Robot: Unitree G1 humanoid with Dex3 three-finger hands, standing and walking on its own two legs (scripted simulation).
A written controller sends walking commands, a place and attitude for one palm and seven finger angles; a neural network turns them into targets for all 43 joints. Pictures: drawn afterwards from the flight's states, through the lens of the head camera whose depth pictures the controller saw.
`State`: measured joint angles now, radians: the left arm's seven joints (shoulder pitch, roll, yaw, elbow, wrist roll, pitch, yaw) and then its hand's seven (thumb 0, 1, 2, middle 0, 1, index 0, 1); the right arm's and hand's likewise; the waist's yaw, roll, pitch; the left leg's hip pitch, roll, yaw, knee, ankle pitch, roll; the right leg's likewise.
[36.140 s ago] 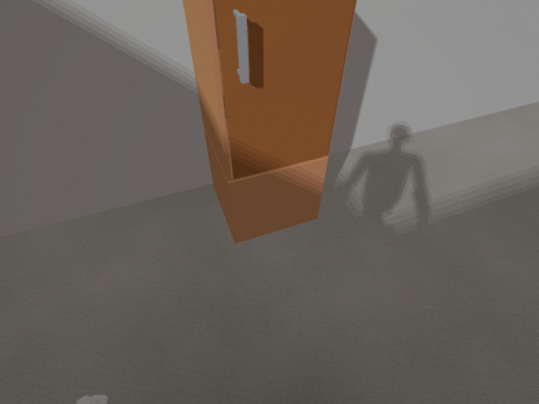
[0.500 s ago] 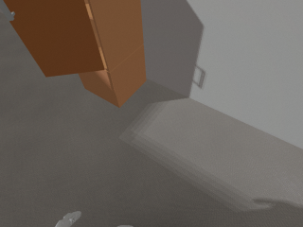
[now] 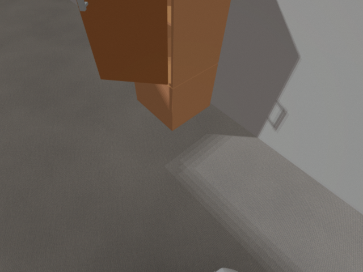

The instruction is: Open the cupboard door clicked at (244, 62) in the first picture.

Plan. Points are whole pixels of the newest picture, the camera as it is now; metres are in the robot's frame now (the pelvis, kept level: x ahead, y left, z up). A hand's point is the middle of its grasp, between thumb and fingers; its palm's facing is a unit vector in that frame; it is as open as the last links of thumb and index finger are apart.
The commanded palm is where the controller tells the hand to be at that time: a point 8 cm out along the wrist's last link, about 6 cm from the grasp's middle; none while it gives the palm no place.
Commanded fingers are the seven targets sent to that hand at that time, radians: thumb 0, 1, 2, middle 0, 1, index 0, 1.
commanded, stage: take the last steps up to it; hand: left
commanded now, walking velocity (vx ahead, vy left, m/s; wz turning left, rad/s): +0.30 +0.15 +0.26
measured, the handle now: out of the picture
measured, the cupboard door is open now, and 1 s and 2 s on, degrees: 43 43 43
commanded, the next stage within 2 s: come to a stop and stand still in 1.20 s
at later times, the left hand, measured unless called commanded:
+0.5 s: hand out of the picture +0.07 +0.20 -0.16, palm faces +0.22 -0.96 -0.19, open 7.3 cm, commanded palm none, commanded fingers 0.00 0.90 0.90 -0.20 -0.30 -0.20 -0.30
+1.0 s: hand (90, 163) +0.42 +0.32 -0.15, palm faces +0.12 -0.97 -0.21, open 7.4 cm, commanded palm none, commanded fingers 0.00 0.90 0.90 -0.20 -0.30 -0.20 -0.30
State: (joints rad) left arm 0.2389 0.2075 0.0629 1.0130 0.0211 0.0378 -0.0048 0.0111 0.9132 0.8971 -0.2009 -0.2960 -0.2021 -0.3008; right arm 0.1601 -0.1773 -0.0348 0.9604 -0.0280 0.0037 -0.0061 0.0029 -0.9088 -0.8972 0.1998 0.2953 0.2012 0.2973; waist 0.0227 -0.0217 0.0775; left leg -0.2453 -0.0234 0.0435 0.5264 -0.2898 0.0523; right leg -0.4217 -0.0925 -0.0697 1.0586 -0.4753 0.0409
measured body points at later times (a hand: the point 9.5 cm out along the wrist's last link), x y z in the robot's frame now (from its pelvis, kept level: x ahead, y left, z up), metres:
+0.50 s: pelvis +0.13 +0.03 +0.01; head +0.17 +0.04 +0.45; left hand +0.06 +0.25 -0.15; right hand +0.22 -0.21 -0.15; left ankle +0.18 +0.19 -0.70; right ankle +0.05 -0.13 -0.74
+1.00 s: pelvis +0.32 +0.13 +0.00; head +0.35 +0.11 +0.45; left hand +0.41 +0.37 -0.13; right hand +0.30 -0.09 -0.17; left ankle +0.22 +0.19 -0.74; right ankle +0.41 +0.04 -0.72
